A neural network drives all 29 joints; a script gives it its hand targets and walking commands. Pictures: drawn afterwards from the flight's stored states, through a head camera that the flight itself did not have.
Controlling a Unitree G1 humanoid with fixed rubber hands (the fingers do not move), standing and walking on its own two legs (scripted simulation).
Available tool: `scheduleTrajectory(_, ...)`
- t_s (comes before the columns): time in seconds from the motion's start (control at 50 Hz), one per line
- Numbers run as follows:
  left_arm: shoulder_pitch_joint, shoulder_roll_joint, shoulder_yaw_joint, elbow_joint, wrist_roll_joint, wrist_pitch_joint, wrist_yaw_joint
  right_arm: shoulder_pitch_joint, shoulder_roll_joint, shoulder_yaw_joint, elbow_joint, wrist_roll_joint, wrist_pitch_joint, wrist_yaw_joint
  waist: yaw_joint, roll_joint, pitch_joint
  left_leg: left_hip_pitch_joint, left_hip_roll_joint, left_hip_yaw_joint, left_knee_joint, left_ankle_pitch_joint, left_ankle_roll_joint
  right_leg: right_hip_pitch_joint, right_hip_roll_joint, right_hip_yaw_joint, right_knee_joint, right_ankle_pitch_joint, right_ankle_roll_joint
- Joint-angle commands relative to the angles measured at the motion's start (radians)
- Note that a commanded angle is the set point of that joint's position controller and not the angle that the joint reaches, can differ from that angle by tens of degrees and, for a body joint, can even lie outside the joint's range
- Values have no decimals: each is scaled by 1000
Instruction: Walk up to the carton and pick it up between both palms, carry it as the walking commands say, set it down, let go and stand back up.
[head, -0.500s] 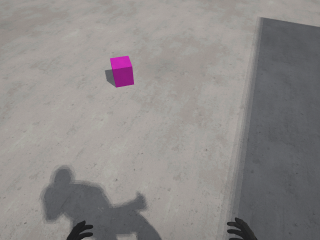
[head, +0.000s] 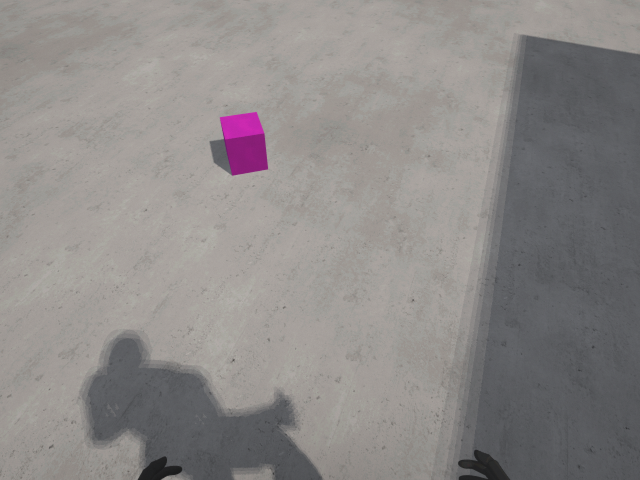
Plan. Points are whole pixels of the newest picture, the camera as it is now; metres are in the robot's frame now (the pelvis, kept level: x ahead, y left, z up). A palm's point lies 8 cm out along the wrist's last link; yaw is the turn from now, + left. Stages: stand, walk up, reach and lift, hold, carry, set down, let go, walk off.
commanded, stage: stand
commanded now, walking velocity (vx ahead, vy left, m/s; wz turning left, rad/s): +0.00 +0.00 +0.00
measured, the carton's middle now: (244, 143) +1.64 +0.32 -0.66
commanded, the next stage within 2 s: walk up in 0.76 s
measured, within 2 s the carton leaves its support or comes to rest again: neither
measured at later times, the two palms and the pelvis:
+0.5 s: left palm out of the picture +0.07 +0.23 -0.12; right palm out of the picture +0.07 -0.23 -0.12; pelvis +0.00 +0.00 +0.00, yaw +0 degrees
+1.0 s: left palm out of the picture +0.01 +0.23 -0.13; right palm out of the picture +0.01 -0.23 -0.13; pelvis +0.00 +0.00 +0.01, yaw +1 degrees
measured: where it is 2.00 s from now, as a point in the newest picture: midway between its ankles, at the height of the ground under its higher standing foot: (292, 422)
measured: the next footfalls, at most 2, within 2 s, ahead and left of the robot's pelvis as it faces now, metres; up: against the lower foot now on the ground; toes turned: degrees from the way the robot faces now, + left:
left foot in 1.30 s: +0.10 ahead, +0.18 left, +0.00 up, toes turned +13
right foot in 1.74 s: +0.45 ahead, -0.06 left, +0.00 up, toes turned -1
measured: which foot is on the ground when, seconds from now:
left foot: down 0.00-1.00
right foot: down 0.00-1.00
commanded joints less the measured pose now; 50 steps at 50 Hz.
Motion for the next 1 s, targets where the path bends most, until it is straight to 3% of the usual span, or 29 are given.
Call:
scheduleTrajectory(0.0,7,84,23,-56,-1,-13,3,7,-84,-23,-54,1,-13,-3,0,1,-21,5,50,-67,-106,139,37,5,-50,66,-105,144,-36)
scheduleTrajectory(0.44,40,85,31,55,-5,-16,14,39,-85,-31,58,5,-15,-13,-1,1,6,30,58,-74,-152,146,41,29,-58,74,-151,152,-41)
scheduleTrajectory(0.92,79,59,28,281,-11,-14,26,84,-60,-26,277,10,-13,-26,0,1,57,81,70,-77,-226,161,37,80,-70,76,-228,167,-37)
scheduleTrajectory(0.94,47,172,68,293,12,18,25,128,-162,-43,253,1,-13,-38,-60,-40,95,91,236,-242,-226,290,68,-60,-29,-46,-53,126,3)
scheduleTrajectory(0.96,72,120,69,214,-2,-5,15,144,-186,-58,277,23,5,-4,29,194,-84,-29,127,-218,-252,-644,104,79,-109,24,-98,-427,-5)
scheduleTrajectory(0.98,85,169,82,203,3,-5,20,-113,-154,-56,160,32,21,19,102,172,126,-417,70,-143,-177,-550,49,206,-165,111,-185,-401,-5)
